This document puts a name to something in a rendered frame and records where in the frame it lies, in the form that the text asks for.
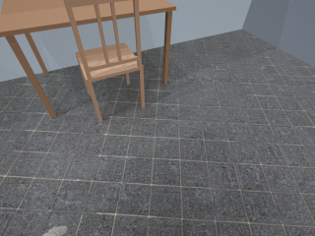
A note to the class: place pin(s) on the chair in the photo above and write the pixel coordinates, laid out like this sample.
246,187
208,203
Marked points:
107,61

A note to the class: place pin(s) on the table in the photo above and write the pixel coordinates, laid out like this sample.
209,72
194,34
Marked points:
26,16

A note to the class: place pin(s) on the robot left hand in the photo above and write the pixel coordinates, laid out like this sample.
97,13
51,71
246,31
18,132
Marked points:
56,231

